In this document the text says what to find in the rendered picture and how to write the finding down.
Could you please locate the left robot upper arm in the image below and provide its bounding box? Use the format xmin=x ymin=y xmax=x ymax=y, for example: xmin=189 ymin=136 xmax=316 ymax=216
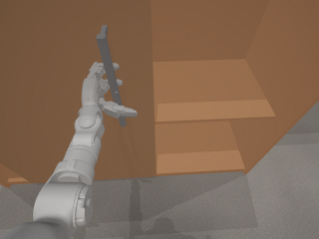
xmin=0 ymin=181 xmax=93 ymax=239

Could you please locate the left robot hand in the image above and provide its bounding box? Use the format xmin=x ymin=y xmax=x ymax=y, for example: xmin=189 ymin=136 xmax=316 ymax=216
xmin=81 ymin=62 xmax=138 ymax=119

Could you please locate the handle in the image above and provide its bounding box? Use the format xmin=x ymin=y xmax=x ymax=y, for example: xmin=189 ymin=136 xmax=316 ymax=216
xmin=96 ymin=25 xmax=127 ymax=127

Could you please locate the robot left forearm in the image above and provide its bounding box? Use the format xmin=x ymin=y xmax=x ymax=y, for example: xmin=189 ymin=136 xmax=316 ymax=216
xmin=33 ymin=106 xmax=105 ymax=220

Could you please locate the wardrobe door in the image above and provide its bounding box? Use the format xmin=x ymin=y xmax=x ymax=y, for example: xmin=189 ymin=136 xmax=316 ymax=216
xmin=0 ymin=0 xmax=157 ymax=184
xmin=0 ymin=163 xmax=21 ymax=178

